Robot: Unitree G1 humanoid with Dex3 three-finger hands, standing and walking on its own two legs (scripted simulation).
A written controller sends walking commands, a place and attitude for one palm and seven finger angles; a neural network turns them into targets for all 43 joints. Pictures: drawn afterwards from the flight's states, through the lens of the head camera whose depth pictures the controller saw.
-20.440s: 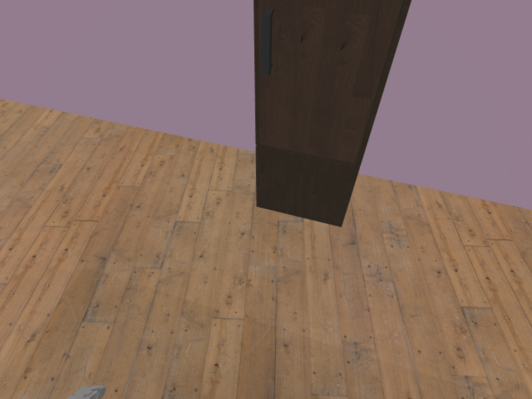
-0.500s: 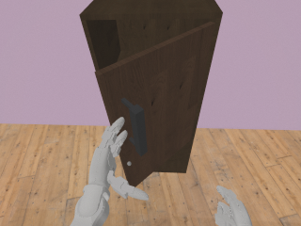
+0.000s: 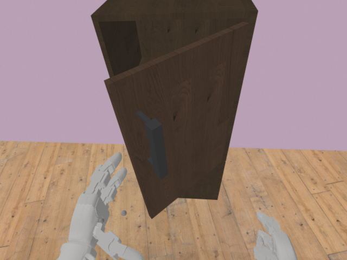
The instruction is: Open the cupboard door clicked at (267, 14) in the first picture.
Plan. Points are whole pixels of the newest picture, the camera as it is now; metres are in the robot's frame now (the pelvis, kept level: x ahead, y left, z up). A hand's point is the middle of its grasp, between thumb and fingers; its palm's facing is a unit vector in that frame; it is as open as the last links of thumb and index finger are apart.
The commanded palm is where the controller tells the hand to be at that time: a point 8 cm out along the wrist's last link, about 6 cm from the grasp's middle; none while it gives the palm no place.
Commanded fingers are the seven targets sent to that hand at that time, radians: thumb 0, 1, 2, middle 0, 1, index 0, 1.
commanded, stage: draw the hand back to the body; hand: left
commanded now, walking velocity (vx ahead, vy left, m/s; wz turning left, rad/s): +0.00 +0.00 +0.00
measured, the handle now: (152, 146) +0.35 +0.07 +0.11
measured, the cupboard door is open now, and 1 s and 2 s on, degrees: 44 44 44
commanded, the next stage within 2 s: step back with the hand held close in 1.68 s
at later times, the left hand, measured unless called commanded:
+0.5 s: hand (91, 205) +0.19 +0.16 +0.12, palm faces -0.02 -1.00 -0.06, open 16.3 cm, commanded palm +0.16 +0.22 +0.14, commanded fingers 0.00 -0.47 0.31 -0.15 -0.30 -0.15 -0.30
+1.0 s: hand (43, 188) +0.21 +0.24 +0.15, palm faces +0.27 -0.90 -0.35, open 12.8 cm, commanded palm +0.17 +0.29 +0.18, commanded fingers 0.00 0.41 0.69 -0.18 -0.30 -0.18 -0.30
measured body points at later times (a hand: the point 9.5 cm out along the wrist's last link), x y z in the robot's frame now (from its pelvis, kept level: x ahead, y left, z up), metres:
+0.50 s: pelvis +0.00 +0.01 +0.01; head -0.01 -0.01 +0.46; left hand +0.19 +0.21 +0.13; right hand +0.19 -0.21 -0.06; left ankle +0.06 +0.13 -0.70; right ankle -0.06 -0.08 -0.70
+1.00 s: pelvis +0.01 +0.03 +0.04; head +0.01 +0.02 +0.48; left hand +0.19 +0.29 +0.17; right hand +0.20 -0.18 -0.05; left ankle +0.06 +0.13 -0.70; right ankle -0.06 -0.07 -0.70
